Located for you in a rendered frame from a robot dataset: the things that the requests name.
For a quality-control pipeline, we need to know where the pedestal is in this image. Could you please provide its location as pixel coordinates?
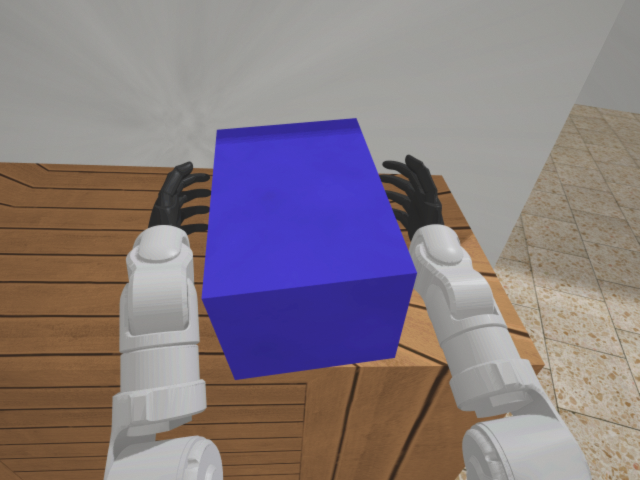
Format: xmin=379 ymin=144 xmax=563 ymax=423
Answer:
xmin=0 ymin=162 xmax=545 ymax=480

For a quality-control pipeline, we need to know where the right robot upper arm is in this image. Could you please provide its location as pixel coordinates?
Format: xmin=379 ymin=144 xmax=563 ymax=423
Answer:
xmin=462 ymin=411 xmax=591 ymax=480

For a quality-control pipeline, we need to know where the robot left hand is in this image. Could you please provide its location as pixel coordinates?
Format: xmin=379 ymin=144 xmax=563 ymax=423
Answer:
xmin=148 ymin=162 xmax=211 ymax=235

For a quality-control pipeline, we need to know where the left robot upper arm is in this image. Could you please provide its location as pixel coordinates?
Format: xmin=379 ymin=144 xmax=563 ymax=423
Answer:
xmin=107 ymin=436 xmax=223 ymax=480

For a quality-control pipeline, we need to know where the left robot forearm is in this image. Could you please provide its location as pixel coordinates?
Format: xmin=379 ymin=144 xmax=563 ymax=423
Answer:
xmin=104 ymin=225 xmax=207 ymax=480

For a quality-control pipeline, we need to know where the carton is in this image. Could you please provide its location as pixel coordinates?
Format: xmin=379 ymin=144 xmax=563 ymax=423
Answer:
xmin=202 ymin=118 xmax=417 ymax=380

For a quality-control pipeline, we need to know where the robot right hand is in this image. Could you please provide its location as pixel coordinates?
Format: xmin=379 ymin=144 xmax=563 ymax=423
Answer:
xmin=379 ymin=155 xmax=444 ymax=241

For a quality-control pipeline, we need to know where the right robot forearm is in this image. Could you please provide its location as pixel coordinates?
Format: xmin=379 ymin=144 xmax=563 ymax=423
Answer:
xmin=409 ymin=224 xmax=592 ymax=480

